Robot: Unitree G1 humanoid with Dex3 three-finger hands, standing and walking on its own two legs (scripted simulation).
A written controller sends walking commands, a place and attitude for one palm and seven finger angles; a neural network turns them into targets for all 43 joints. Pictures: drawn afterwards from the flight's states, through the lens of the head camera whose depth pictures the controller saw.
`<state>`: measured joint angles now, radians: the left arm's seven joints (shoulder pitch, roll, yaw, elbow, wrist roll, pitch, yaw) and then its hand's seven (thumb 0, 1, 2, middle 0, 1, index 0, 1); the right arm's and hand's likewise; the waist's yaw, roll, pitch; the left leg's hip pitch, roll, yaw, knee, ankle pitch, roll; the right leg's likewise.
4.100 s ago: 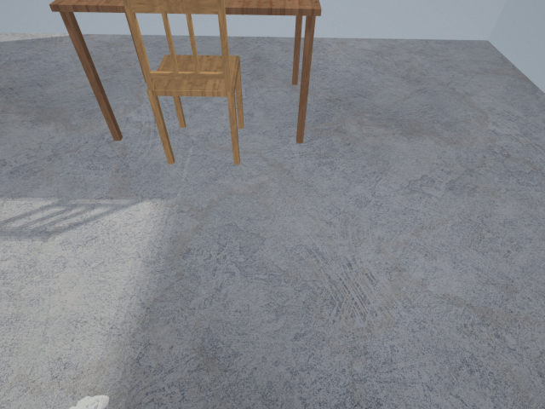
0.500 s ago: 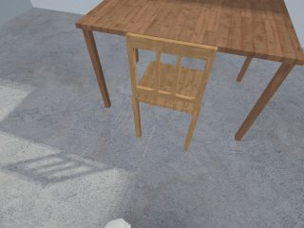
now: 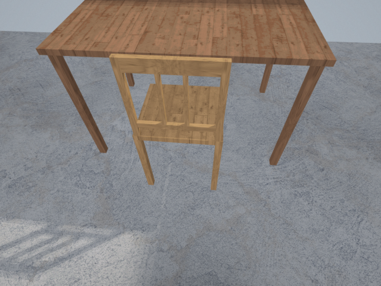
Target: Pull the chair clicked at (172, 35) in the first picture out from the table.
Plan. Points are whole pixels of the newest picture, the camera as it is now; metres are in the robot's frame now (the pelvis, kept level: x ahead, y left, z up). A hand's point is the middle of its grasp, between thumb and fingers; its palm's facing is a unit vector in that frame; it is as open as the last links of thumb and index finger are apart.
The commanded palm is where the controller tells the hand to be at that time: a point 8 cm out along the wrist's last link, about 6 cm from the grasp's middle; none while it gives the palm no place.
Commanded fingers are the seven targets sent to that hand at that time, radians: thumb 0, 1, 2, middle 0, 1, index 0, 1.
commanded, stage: take the last steps up to it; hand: left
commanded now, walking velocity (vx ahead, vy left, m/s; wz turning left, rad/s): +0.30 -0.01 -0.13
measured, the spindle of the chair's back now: (161, 100) +0.74 +0.15 -0.10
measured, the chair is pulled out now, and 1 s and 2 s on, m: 0.00 0.00 0.00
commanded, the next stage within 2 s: come to a stop and stand still in 0.94 s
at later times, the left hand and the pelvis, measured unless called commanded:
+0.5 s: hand out of the picture +0.08 +0.21 -0.17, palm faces -0.03 -0.99 -0.15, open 7.4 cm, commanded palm none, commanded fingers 0.00 0.90 0.90 -0.20 -0.30 -0.20 -0.30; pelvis +0.07 +0.03 +0.01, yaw -4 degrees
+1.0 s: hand (146, 226) +0.29 +0.14 -0.16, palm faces -0.02 -0.98 -0.21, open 7.2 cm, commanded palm none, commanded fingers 0.00 0.90 0.90 -0.20 -0.30 -0.20 -0.30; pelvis +0.21 -0.03 +0.01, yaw -3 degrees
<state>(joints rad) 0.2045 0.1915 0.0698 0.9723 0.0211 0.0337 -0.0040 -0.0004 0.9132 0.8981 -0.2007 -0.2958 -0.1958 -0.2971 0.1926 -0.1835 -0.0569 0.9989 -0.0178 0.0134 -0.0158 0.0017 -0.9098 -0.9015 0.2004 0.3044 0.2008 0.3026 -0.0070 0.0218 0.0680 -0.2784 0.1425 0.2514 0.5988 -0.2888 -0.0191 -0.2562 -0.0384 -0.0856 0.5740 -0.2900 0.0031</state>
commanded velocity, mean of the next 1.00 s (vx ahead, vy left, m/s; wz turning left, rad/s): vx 0.26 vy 0.00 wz -0.04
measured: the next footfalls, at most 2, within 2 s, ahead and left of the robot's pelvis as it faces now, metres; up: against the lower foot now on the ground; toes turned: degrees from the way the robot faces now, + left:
left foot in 0.34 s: +0.09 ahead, +0.13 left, +0.00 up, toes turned +6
right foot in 0.78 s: +0.26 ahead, -0.14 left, +0.00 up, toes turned -12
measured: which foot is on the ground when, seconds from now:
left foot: up 0.00-0.32, down 0.34-0.78, up 0.80-1.00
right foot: down 0.00-0.36, up 0.38-0.76, down 0.78-1.00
